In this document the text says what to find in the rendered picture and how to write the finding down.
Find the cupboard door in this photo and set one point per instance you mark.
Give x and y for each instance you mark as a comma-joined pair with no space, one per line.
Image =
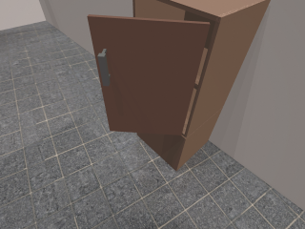
153,64

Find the handle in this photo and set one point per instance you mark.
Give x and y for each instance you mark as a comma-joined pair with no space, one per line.
103,66

